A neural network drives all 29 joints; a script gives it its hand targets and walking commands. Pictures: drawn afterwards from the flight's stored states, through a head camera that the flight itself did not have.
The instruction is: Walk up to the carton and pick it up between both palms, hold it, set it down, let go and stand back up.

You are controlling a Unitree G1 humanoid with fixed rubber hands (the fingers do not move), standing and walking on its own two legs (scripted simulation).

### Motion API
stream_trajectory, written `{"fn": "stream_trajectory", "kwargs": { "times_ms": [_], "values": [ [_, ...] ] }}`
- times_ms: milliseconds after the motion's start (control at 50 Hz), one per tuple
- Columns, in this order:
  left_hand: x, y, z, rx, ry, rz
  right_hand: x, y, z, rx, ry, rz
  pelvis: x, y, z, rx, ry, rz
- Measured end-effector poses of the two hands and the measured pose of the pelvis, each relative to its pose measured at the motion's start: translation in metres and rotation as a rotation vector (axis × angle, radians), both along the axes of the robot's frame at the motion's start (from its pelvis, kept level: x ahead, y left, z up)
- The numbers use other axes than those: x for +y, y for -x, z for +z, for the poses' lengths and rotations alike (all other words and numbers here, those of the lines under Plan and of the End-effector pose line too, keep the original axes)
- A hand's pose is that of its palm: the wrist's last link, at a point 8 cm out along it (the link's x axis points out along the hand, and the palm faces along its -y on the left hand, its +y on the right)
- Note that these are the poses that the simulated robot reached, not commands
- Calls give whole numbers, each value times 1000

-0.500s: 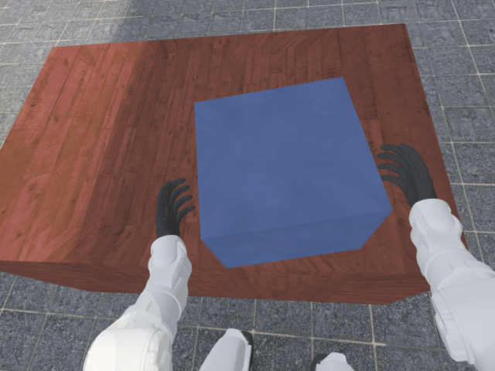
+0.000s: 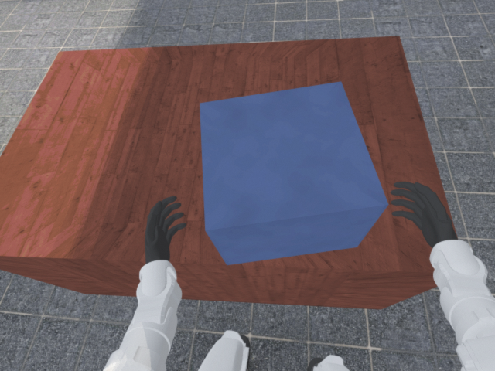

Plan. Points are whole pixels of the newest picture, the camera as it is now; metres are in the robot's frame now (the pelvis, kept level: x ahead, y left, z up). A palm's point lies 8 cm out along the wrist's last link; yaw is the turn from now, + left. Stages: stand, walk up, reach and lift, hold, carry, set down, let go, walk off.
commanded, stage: set down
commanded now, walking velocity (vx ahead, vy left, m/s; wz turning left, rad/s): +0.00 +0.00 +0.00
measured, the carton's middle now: (281, 177) +0.47 +0.06 -0.06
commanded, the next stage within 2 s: none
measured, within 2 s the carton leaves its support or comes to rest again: neither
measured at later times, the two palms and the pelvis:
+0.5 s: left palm (145, 283) +0.23 +0.23 -0.01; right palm (486, 291) +0.30 -0.25 -0.01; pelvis +0.00 +0.00 +0.02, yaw +0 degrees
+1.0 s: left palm (137, 309) +0.19 +0.23 +0.00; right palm out of the picture +0.25 -0.27 +0.00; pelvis +0.04 +0.00 +0.04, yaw +0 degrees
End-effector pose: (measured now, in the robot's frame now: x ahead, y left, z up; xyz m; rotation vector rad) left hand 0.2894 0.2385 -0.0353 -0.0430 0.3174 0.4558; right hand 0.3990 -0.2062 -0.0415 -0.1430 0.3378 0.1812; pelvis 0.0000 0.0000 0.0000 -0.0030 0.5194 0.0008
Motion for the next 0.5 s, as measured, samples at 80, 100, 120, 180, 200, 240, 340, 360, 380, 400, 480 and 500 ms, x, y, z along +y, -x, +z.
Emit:
{"fn": "stream_trajectory", "kwargs": {
  "times_ms": [80, 100, 120, 180, 200, 240, 340, 360, 380, 400, 480, 500],
  "values": [
    [-1, 12, 8, -16, -2, 0, -8, 15, 5, -3, 5, 4, 0, 1, 2, -37, 0, 0],
    [-1, 15, 8, -12, 1, 3, -10, 19, 7, 0, 7, 2, 0, 1, 3, -51, -1, 0],
    [-1, 18, 10, -11, 3, 4, -13, 23, 8, 4, 8, 0, -1, 2, 4, -67, -1, 0],
    [-2, 28, 14, -15, 7, 11, -19, 37, 11, 13, 10, -8, -1, 3, 7, -122, -1, 1],
    [-2, 31, 16, -18, 7, 13, -21, 42, 12, 17, 12, -6, -1, 3, 8, -138, -1, 1],
    [-3, 37, 19, -21, 10, 15, -24, 52, 14, 23, 16, 1, -1, 4, 9, -167, -2, 1],
    [-9, 48, 24, -21, 18, 12, -30, 71, 20, 32, 19, 12, -2, 3, 12, -223, -3, 1],
    [-9, 50, 25, -22, 20, 13, -31, 75, 21, 33, 20, 12, -2, 2, 12, -231, -3, 1],
    [-10, 51, 26, -22, 23, 15, -33, 78, 22, 35, 22, 12, -2, 1, 13, -240, -3, 2],
    [-10, 52, 26, -21, 25, 19, -35, 81, 24, 35, 23, 12, -2, 0, 13, -247, -3, 2],
    [-10, 58, 29, -23, 31, 32, -41, 91, 28, 37, 19, -6, -2, -3, 15, -279, -3, 2],
    [-10, 60, 29, -21, 32, 36, -43, 94, 29, 40, 19, -10, -2, -5, 16, -287, -3, 2]
  ]
}}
